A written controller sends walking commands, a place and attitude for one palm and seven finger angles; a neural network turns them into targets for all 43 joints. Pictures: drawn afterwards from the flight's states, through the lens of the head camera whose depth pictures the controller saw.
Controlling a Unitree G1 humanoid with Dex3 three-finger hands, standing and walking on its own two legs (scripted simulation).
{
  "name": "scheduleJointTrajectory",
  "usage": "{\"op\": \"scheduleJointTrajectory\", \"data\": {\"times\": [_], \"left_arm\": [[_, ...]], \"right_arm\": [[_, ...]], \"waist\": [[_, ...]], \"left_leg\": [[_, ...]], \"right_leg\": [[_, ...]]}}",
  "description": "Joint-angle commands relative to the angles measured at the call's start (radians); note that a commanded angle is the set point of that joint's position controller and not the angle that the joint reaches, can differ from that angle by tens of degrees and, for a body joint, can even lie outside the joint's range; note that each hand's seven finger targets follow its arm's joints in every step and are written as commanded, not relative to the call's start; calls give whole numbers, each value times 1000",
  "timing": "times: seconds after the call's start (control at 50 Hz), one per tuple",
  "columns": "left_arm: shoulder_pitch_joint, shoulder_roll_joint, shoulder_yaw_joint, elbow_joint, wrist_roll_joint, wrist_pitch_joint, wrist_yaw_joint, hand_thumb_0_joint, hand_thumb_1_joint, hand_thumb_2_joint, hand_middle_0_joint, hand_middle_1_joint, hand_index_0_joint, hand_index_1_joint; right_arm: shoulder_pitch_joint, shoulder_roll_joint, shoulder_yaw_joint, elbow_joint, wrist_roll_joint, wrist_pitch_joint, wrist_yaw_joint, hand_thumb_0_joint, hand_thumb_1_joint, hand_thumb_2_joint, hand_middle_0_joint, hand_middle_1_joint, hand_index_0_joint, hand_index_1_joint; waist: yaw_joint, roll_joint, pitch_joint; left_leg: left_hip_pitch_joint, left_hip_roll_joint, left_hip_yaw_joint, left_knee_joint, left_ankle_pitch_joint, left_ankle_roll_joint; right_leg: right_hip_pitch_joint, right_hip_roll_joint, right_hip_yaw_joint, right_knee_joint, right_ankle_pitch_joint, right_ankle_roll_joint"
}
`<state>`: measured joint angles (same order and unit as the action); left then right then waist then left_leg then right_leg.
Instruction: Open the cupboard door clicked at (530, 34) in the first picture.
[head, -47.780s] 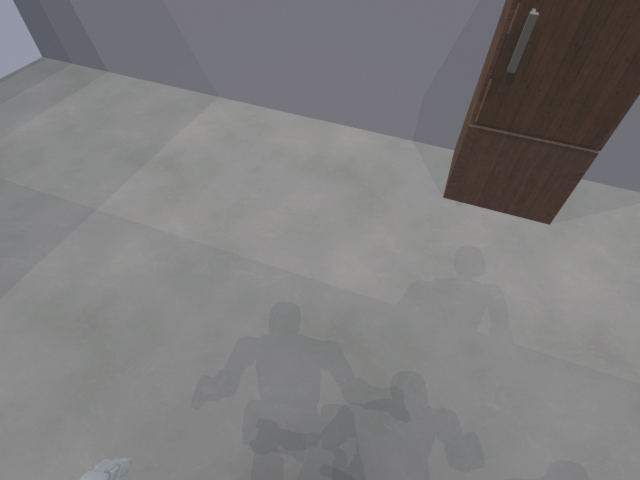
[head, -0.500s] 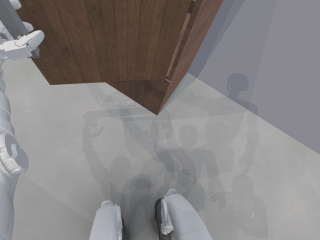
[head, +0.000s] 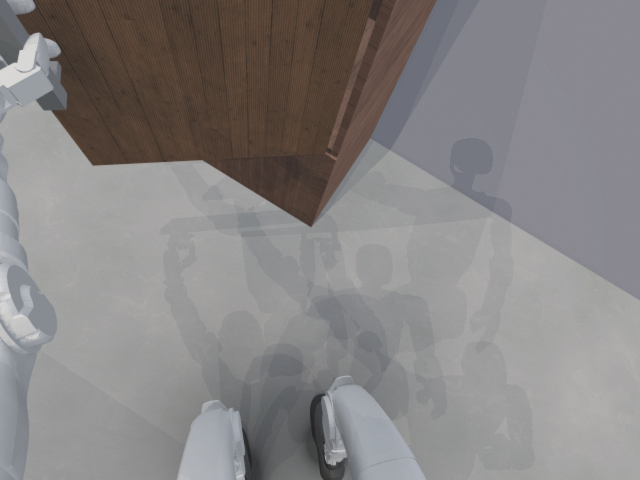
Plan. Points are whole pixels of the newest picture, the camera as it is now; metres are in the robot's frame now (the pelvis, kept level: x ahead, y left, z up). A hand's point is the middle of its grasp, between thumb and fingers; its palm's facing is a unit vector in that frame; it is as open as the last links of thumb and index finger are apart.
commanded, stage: pull the door open along its arc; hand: left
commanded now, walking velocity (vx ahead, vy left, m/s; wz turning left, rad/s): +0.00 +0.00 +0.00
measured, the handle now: (16, 28) +0.61 +0.26 +0.07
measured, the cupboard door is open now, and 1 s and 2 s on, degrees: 40 69 80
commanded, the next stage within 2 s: open thumb and fingers to let go in 1.46 s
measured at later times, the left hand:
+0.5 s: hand (94, 201) +0.41 +0.17 +0.07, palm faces +0.26 -0.96 +0.07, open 6.4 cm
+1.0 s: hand (133, 222) +0.39 +0.14 +0.07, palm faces +0.52 -0.85 +0.00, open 6.2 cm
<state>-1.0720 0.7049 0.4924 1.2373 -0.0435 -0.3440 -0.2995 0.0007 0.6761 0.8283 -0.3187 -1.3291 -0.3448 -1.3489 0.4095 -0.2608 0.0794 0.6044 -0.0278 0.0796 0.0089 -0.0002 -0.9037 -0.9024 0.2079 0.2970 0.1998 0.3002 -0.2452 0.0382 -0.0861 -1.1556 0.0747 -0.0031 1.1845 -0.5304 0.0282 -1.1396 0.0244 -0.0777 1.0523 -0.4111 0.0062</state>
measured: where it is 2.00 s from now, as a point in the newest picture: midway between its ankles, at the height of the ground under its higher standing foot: (285, 470)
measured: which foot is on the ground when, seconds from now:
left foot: down 0.00-1.00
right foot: down 0.00-1.00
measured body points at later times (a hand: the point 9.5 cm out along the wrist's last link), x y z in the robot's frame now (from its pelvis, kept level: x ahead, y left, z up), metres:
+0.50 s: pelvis +0.03 +0.00 +0.03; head +0.13 +0.02 +0.47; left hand +0.39 +0.22 +0.07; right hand +0.13 -0.25 -0.08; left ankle +0.00 +0.10 -0.64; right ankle +0.04 -0.13 -0.64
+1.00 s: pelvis -0.01 -0.04 +0.03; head +0.08 -0.04 +0.47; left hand +0.35 +0.18 +0.07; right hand +0.11 -0.28 -0.10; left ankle +0.00 +0.10 -0.64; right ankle +0.04 -0.13 -0.64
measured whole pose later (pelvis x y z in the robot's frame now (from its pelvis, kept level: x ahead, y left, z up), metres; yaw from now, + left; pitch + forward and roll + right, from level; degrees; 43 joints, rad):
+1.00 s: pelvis -0.01 -0.04 +0.03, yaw +5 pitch +17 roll +0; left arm -0.42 0.05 0.17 0.71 0.00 -0.49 0.46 -0.01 0.69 0.81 -0.33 -1.34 -0.31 -1.32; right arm 0.25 -0.21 -0.02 0.70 -0.07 -0.02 0.00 0.01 -0.90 -0.90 0.21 0.30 0.20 0.30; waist -0.05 0.02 -0.13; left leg -0.86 0.03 -0.02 1.03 -0.46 -0.03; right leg -0.88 -0.01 -0.09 1.01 -0.43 -0.05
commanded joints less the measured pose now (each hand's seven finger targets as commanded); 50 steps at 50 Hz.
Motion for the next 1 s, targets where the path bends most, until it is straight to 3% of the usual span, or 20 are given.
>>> {"op": "scheduleJointTrajectory", "data": {"times": [0.0,0.1,0.16,0.2,0.26,0.28,0.3,0.34,0.36,0.38,0.4,0.48,0.5,0.56,0.6,0.66,0.7,0.76,0.82,0.98], "left_arm": [[-242,232,23,-219,-33,-58,-4,0,900,900,-400,-1350,-400,-1350],[-52,170,24,-333,-65,-55,-1,0,900,900,-400,-1350,-400,-1350],[99,93,2,-416,-101,-50,4,0,900,900,-400,-1350,-400,-1350],[208,54,-9,-509,-122,-61,9,0,900,900,-400,-1350,-400,-1350],[391,-45,-49,-621,-156,-69,26,0,900,900,-400,-1350,-400,-1350],[426,-102,-86,-663,-167,-73,33,0,900,900,-400,-1350,-400,-1350],[474,-152,-30,-733,-212,-80,119,0,900,900,-400,-1350,-400,-1350],[603,-277,-84,-813,-210,-88,245,0,900,900,-400,-1350,-400,-1350],[662,-288,-47,-858,-207,-93,324,0,900,900,-400,-1350,-400,-1350],[700,-328,-77,-898,-185,-99,384,0,900,900,-400,-1350,-400,-1350],[698,-337,-92,-936,-157,-107,441,0,900,900,-400,-1350,-400,-1350],[597,-482,-221,-982,-34,-127,642,0,900,900,-400,-1350,-400,-1350],[558,-501,-256,-979,2,-130,682,0,900,900,-400,-1350,-400,-1350],[427,-601,-355,-918,79,-134,772,0,900,900,-400,-1350,-400,-1350],[401,-617,-381,-910,114,-143,808,0,900,900,-400,-1350,-400,-1350],[372,-631,-411,-875,141,-154,821,0,900,900,-400,-1350,-400,-1350],[337,-615,-405,-871,133,-165,811,0,900,900,-400,-1350,-400,-1350],[333,-606,-384,-808,103,-178,789,0,900,900,-400,-1350,-400,-1350],[322,-580,-361,-778,87,-199,771,0,900,900,-400,-1350,-400,-1350],[311,-540,-319,-710,69,-234,751,0,900,900,-400,-1350,-400,-1350]], "right_arm": [[223,-210,-80,-39,-1,-3,-10,0,-900,-900,200,300,200,300],[199,-203,-97,-72,11,3,-1,0,-900,-900,200,300,200,300],[171,-192,-110,-94,23,3,5,0,-900,-900,200,300,200,300],[148,-185,-117,-115,29,0,9,0,-900,-900,200,300,200,300],[105,-170,-127,-138,38,-8,19,0,-900,-900,200,300,200,300],[89,-164,-129,-144,42,-13,22,0,-900,-900,200,300,200,300],[70,-142,-135,-156,40,-27,24,0,-900,-900,200,300,200,300],[43,-127,-138,-152,33,-51,41,0,-900,-900,200,300,200,300],[25,-121,-142,-153,27,-57,48,0,-900,-900,200,300,200,300],[8,-115,-139,-152,22,-62,54,0,-900,-900,200,300,200,300],[-3,-111,-138,-151,17,-63,53,0,-900,-900,200,300,200,300],[-46,-88,-141,-127,-16,-65,50,0,-900,-900,200,300,200,300],[-53,-87,-142,-124,-23,-66,44,0,-900,-900,200,300,200,300],[-99,-73,-139,-97,-40,-75,28,0,-900,-900,200,300,200,300],[-113,-69,-142,-90,-51,-87,18,0,-900,-900,200,300,200,300],[-139,-59,-139,-69,-55,-101,5,0,-900,-900,200,300,200,300],[-140,-57,-135,-61,-58,-110,-4,0,-900,-900,200,300,200,300],[-157,-53,-130,-47,-54,-125,-14,0,-900,-900,200,300,200,300],[-163,-53,-125,-39,-51,-134,-19,0,-900,-900,200,300,200,300],[-139,-65,-135,-13,-48,-145,-22,0,-900,-900,200,300,200,300]], "waist": [[49,181,-579],[96,149,-592],[119,97,-569],[146,109,-572],[173,75,-528],[170,69,-507],[213,79,-495],[224,52,-473],[244,32,-463],[248,39,-453],[247,26,-435],[214,3,-398],[197,-41,-385],[168,-27,-366],[168,-49,-402],[173,-26,-426],[169,-40,-444],[169,-74,-415],[178,-47,-400],[175,-86,-393]], "left_leg": [[465,-27,-65,-142,536,-7],[498,-31,-48,-174,580,-10],[497,-37,-29,-201,593,-8],[510,-40,-19,-218,624,-9],[516,-43,-6,-246,644,-14],[524,-44,-1,-254,639,-14],[524,-42,-1,-259,673,-22],[522,-39,1,-270,693,-40],[497,-41,10,-274,679,-43],[487,-45,15,-277,664,-47],[475,-45,10,-277,644,-49],[481,-48,2,-262,559,-57],[470,-51,-3,-257,513,-50],[459,-61,-7,-256,385,-46],[459,-68,-4,-254,341,-38],[466,-75,2,-258,312,-37],[453,-79,3,-255,296,-31],[410,-85,12,-258,242,-25],[386,-90,15,-264,206,-24],[346,-94,25,-265,182,-17]], "right_leg": [[320,36,18,-84,337,-24],[387,38,15,-100,380,-24],[448,38,15,-124,418,-19],[491,35,19,-130,447,-23],[529,29,15,-143,468,-20],[530,28,13,-148,465,-19],[525,28,3,-147,462,-19],[535,22,-3,-137,465,-17],[558,17,0,-134,473,-20],[573,13,4,-126,481,-24],[577,12,4,-119,477,-28],[526,-3,8,-100,418,-29],[516,-1,11,-105,396,-29],[466,-13,12,-114,304,-28],[480,-13,20,-127,280,-27],[498,-21,26,-138,274,-28],[530,-22,39,-152,281,-25],[559,-28,58,-180,248,-18],[570,-34,74,-198,207,-18],[589,-43,104,-229,164,-11]]}}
